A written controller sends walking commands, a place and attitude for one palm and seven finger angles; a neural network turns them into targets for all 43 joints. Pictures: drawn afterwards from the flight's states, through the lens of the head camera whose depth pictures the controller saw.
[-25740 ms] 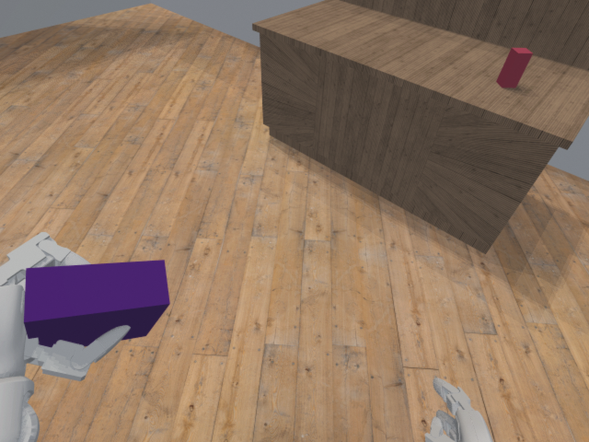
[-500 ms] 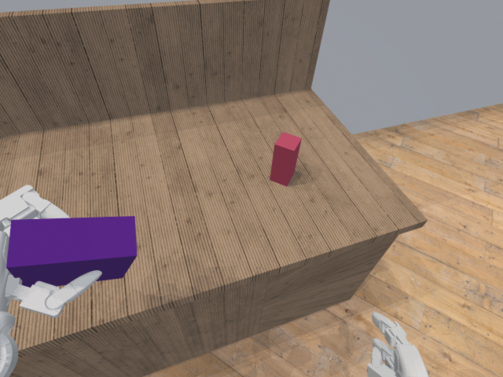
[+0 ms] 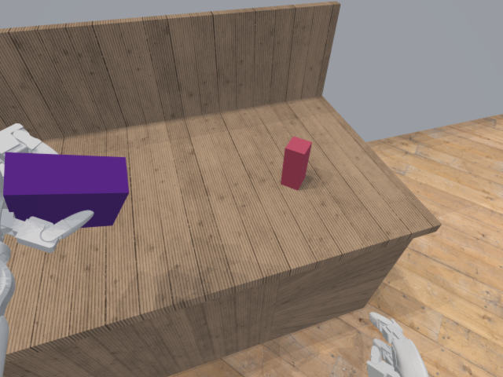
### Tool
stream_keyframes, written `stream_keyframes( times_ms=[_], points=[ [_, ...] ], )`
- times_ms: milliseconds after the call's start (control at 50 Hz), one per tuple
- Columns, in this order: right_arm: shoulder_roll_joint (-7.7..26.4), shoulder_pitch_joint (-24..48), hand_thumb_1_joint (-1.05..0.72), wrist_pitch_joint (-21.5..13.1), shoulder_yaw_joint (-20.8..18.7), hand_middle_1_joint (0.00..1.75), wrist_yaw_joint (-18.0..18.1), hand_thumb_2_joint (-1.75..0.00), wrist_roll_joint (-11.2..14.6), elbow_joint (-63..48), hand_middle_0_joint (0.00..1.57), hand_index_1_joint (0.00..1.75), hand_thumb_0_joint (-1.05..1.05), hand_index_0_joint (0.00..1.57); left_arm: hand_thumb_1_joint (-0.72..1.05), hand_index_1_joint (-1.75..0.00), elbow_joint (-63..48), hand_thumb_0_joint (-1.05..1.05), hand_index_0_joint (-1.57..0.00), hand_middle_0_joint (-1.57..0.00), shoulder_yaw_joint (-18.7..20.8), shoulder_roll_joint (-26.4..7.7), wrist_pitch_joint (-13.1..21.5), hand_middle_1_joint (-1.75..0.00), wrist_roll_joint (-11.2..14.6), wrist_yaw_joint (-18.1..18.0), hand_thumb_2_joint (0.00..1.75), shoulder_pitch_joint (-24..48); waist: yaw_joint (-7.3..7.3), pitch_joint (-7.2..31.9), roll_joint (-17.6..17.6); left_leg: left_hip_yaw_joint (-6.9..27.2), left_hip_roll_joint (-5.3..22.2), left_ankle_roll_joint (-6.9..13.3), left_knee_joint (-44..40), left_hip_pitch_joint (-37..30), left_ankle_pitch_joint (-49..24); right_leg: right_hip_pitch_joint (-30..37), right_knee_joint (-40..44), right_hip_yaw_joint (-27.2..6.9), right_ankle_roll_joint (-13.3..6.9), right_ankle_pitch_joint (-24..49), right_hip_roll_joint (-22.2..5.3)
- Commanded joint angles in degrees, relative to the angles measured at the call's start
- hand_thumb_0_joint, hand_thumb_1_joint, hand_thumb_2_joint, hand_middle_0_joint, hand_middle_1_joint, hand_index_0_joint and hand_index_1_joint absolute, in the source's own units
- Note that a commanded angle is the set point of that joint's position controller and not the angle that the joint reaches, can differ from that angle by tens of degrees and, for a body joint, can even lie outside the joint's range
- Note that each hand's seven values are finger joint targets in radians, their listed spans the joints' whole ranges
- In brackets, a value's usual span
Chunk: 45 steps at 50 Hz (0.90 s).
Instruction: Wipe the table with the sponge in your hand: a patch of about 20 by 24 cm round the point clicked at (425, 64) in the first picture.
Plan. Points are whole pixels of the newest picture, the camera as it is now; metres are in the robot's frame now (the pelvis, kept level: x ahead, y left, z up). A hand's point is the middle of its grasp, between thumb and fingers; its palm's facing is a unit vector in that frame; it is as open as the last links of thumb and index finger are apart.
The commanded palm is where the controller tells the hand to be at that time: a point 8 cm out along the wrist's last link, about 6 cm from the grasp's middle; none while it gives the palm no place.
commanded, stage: turn the palm down, sponge in hand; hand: left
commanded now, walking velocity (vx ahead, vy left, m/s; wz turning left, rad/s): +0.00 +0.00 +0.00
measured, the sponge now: (85, 195) +0.27 +0.25 +0.19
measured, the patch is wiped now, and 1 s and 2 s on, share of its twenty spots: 0.00 0.00 0.00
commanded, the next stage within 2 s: none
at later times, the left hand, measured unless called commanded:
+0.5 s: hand (93, 238) +0.25 +0.25 +0.13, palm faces +0.28 -0.61 -0.75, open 9.2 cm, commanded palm +0.20 +0.27 +0.18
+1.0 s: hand (107, 240) +0.25 +0.24 +0.12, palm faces +0.19 -0.38 -0.91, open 9.2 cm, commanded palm +0.22 +0.25 +0.17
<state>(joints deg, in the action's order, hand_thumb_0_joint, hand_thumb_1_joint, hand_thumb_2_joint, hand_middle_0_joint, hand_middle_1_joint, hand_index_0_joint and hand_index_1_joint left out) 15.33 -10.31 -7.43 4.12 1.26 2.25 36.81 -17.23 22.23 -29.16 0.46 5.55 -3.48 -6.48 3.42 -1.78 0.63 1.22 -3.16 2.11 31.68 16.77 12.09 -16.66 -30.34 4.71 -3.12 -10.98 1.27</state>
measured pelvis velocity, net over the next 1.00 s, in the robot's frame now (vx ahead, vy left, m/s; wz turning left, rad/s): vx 0.05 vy -0.03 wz -0.03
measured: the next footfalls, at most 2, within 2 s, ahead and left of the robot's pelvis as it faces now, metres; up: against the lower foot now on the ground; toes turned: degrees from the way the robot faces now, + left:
none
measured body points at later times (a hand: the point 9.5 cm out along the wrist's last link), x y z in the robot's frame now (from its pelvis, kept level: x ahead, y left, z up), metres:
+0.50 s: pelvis +0.05 -0.02 -0.01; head +0.06 -0.05 +0.44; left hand +0.23 +0.28 +0.17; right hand +0.25 -0.26 -0.10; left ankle +0.06 +0.09 -0.73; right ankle +0.06 -0.09 -0.73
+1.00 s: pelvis +0.05 -0.03 -0.01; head +0.04 -0.07 +0.44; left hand +0.24 +0.26 +0.17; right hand +0.25 -0.27 -0.09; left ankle +0.06 +0.09 -0.73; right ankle +0.06 -0.09 -0.73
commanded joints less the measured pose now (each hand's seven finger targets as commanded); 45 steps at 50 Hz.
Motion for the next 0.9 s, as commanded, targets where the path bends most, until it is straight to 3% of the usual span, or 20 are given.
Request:
stream_keyframes(
  times_ms=[0, 40, 100, 120, 140, 160, 220, 340, 420, 440, 520, 540, 560, 600, 640, 680, 740, 780, 840, 880],
  points=[
    [7.7, 11.5, -0.90, -1.7, -2.9, 0.30, -0.2, -0.90, 0.9, -12.7, 0.20, 0.30, 0.00, 0.20, 0.10, -1.60, -14.7, 0.00, -1.20, -1.20, -1.8, -6.1, -6.3, -1.60, -4.3, 2.4, 1.30, -6.0, -0.05, 1.9, 0.4, 3.4, 2.9, -0.6, -11.3, 0.7, 14.8, 0.5, 3.5, -0.8, 1.4, -8.1, -0.1],
    [6.6, 12.2, -0.90, -1.1, -2.4, 0.30, -0.9, -0.90, 0.8, -13.8, 0.20, 0.30, 0.00, 0.20, 0.10, -1.60, -19.7, 0.00, -1.20, -1.20, 1.8, -8.9, -5.3, -1.60, -6.3, 1.6, 1.30, -8.7, 0.21, 2.2, 1.4, 2.8, 3.0, -0.5, -10.5, 0.7, 15.6, -0.1, 2.3, -1.1, 1.4, -10.1, 0.8],
    [6.9, 12.3, -0.90, -0.7, -3.9, 0.30, -0.1, -0.90, -1.8, -13.8, 0.20, 0.30, 0.00, 0.20, 0.10, -1.60, -23.8, 0.00, -1.20, -1.20, 9.6, -12.3, 0.6, -1.60, -5.7, -0.7, 1.30, -11.9, 0.42, 7.6, -2.5, 2.0, 2.9, -0.3, -6.5, 0.7, 11.4, -0.7, 0.5, -1.1, 2.1, -10.2, 0.6],
    [6.7, 12.3, -0.90, -0.6, -4.2, 0.30, 0.1, -0.90, -2.3, -13.6, 0.20, 0.30, 0.00, 0.20, 0.10, -1.60, -25.0, 0.00, -1.20, -1.20, 11.5, -13.1, 2.7, -1.60, -5.7, -1.9, 1.30, -13.4, 0.64, 8.5, -2.1, 1.6, 3.0, -0.4, -5.4, 1.1, 10.2, -1.1, 0.2, -1.2, 2.2, -10.4, 0.6],
    [6.6, 12.4, -0.90, -0.6, -3.9, 0.30, 0.1, -0.90, -2.1, -14.0, 0.20, 0.30, 0.00, 0.20, 0.10, -1.60, -28.1, 0.00, -1.20, -1.20, 14.2, -16.1, 4.2, -1.60, -5.9, -3.4, 1.30, -13.3, 1.24, 9.4, 1.8, 1.3, 3.0, -0.6, -5.2, 1.1, 11.4, -1.6, 0.1, -1.6, 2.1, -11.0, 1.0],
    [5.7, 11.5, -0.90, -0.9, -4.2, 0.30, 0.2, -0.90, -2.5, -13.9, 0.20, 0.30, 0.00, 0.20, 0.10, -1.60, -28.4, 0.00, -1.20, -1.20, 12.1, -13.4, 5.7, -1.60, -6.4, -4.7, 1.30, -12.9, 0.91, 10.3, 4.1, 1.4, 2.9, -0.7, -4.3, 1.0, 9.6, -1.4, -0.2, -1.6, 1.8, -10.0, 0.5],
    [6.3, 8.6, -0.90, -0.6, -5.0, 0.30, 0.4, -0.90, -3.0, -11.7, 0.20, 0.30, 0.00, 0.20, 0.10, -1.60, -23.7, 0.00, -1.20, -1.20, 10.3, -11.9, 6.3, -1.60, -8.5, -7.0, 1.30, -16.6, -0.46, 7.6, 8.3, 1.0, 2.8, -0.5, -1.5, 2.3, 6.8, -3.8, 0.4, -2.8, 1.7, -8.0, -0.4],
    [6.9, 8.7, -0.90, 0.1, -4.6, 0.30, 2.7, -0.90, -2.2, -11.7, 0.20, 0.30, 0.00, 0.20, 0.10, -1.60, -19.7, 0.00, -1.20, -1.20, 3.9, -11.9, 0.9, -1.60, -12.0, -3.4, 1.30, -12.9, -2.18, 7.4, 4.4, 0.6, 2.0, 0.7, 1.6, 1.3, 2.9, -4.5, 2.6, -5.1, 2.3, -6.4, -1.5],
    [6.8, 7.0, -0.90, 0.3, -5.3, 0.30, 4.3, -0.90, -2.8, -12.0, 0.20, 0.30, 0.00, 0.20, 0.10, -1.60, -20.5, 0.00, -1.20, -1.20, 3.7, -13.6, 1.5, -1.60, -15.4, -1.8, 1.30, -14.8, -0.90, 12.3, 0.4, 0.3, 1.9, 1.3, 2.8, -0.1, -4.0, -0.5, 1.2, -5.2, 2.7, 1.4, -2.2],
    [6.5, 8.3, -0.90, 0.2, -4.8, 0.30, 4.1, -0.90, -2.4, -12.5, 0.20, 0.30, 0.00, 0.20, 0.10, -1.60, -22.3, 0.00, -1.20, -1.20, 5.3, -15.4, 1.4, -1.60, -16.3, -2.1, 1.30, -14.8, -0.41, 12.2, 1.1, 0.4, 1.8, 1.0, 3.1, -0.4, -5.0, -0.4, 1.1, -6.0, 2.4, 2.3, -1.7],
    [5.8, 6.3, -0.90, 1.3, -5.9, 0.30, 3.9, -0.90, -2.8, -12.2, 0.20, 0.30, 0.00, 0.20, 0.10, -1.60, -21.9, 0.00, -1.20, -1.20, 7.8, -14.9, 2.9, -1.60, -18.1, -3.9, 1.30, -20.0, 1.14, 15.3, 1.3, -0.2, 2.3, 0.8, 4.0, -0.5, -12.0, 2.7, -1.0, -5.1, 2.4, 11.9, -2.3],
    [5.7, 7.8, -0.90, 1.6, -5.8, 0.30, 3.6, -0.90, -2.3, -12.2, 0.20, 0.30, 0.00, 0.20, 0.10, -1.60, -21.2, 0.00, -1.20, -1.20, 10.0, -17.1, 1.9, -1.60, -19.0, -4.8, 1.30, -20.9, 1.47, 14.0, 2.6, -0.3, 2.2, 0.7, 4.5, -0.3, -12.2, 2.1, -0.6, -6.6, 1.9, 12.5, -1.8],
    [5.4, 6.8, -0.90, 2.1, -5.7, 0.30, 3.3, -0.90, -2.4, -12.5, 0.20, 0.30, 0.00, 0.20, 0.10, -1.60, -21.1, 0.00, -1.20, -1.20, 7.7, -14.3, 1.5, -1.60, -19.6, -5.3, 1.30, -20.5, 1.23, 14.6, 2.6, -0.5, 2.3, 0.6, 4.4, 0.4, -12.9, 2.7, -1.1, -5.4, 2.1, 13.5, -2.4],
    [5.5, 6.2, -0.90, 3.1, -6.3, 0.30, 3.3, -0.90, -2.2, -12.6, 0.20, 0.30, 0.00, 0.20, 0.10, -1.60, -19.3, 0.00, -1.20, -1.20, 7.2, -13.6, 0.0, -1.60, -20.2, -6.0, 1.30, -22.0, 1.34, 13.8, 2.3, -0.7, 2.7, 0.6, 4.5, 0.6, -13.0, 2.6, -1.0, -5.6, 2.2, 14.6, -2.6],
    [5.9, 7.8, -0.90, 4.1, -6.0, 0.30, 3.5, -0.90, -1.5, -12.9, 0.20, 0.30, 0.00, 0.20, 0.10, -1.60, -17.4, 0.00, -1.20, -1.20, 7.7, -15.3, -2.8, -1.60, -21.1, -6.0, 1.30, -21.7, 1.34, 11.7, 2.3, -0.6, 2.5, 0.5, 4.2, 1.5, -10.5, 2.0, 0.1, -7.5, 2.1, 12.8, -2.3],
    [6.1, 7.2, -0.90, 4.9, -6.1, 0.30, 4.0, -0.90, -1.3, -13.7, 0.20, 0.30, 0.00, 0.20, 0.10, -1.60, -17.1, 0.00, -1.20, -1.20, 5.1, -14.1, -4.6, -1.60, -22.2, -5.4, 1.30, -21.1, 1.11, 12.3, -0.1, -0.6, 2.8, 0.8, 3.9, 1.8, -9.6, 2.7, 0.2, -7.4, 2.6, 12.7, -2.9],
    [6.1, 9.7, -0.90, 5.1, -5.2, 0.30, 4.5, -0.90, -0.6, -14.7, 0.20, 0.30, 0.00, 0.20, 0.10, -1.60, -19.7, 0.00, -1.20, -1.20, 2.9, -15.1, -6.5, -1.60, -24.7, -4.5, 1.30, -18.1, 0.71, 11.4, 3.4, -0.4, 2.4, 0.9, 3.5, 0.4, -8.4, 1.6, 1.2, -8.9, 2.3, 9.6, -2.5],
    [6.3, 8.3, -0.90, 4.8, -5.1, 0.30, 5.0, -0.90, -0.8, -14.6, 0.20, 0.30, 0.00, 0.20, 0.10, -1.60, -19.5, 0.00, -1.20, -1.20, 0.2, -14.2, -6.5, -1.60, -26.7, -4.3, 1.30, -16.4, 0.06, 10.8, 2.0, 0.0, 2.7, 1.2, 3.1, 0.1, -7.2, 0.7, 1.8, -8.0, 2.7, 6.7, -2.6],
    [6.2, 10.6, -0.90, 4.3, -4.7, 0.30, 5.5, -0.90, -0.8, -14.6, 0.20, 0.30, 0.00, 0.20, 0.10, -1.60, -20.4, 0.00, -1.20, -1.20, 1.3, -17.0, -6.4, -1.60, -29.8, -5.1, 1.30, -14.3, 0.54, 10.5, 2.1, 0.5, 2.2, 1.2, 2.6, -0.7, -5.0, -0.1, 3.0, -10.1, 2.2, 2.4, -2.1],
    [6.1, 9.5, -0.90, 4.0, -4.9, 0.30, 5.6, -0.90, -1.2, -14.3, 0.20, 0.30, 0.00, 0.20, 0.10, -1.60, -19.2, 0.00, -1.20, -1.20, 0.4, -16.3, -6.2, -1.60, -31.5, -6.0, 1.30, -13.6, 0.90, 12.0, 1.1, 0.4, 2.4, 1.2, 2.2, -0.5, -4.9, 0.9, 2.9, -8.9, 2.4, 1.7, -2.5]
  ],
)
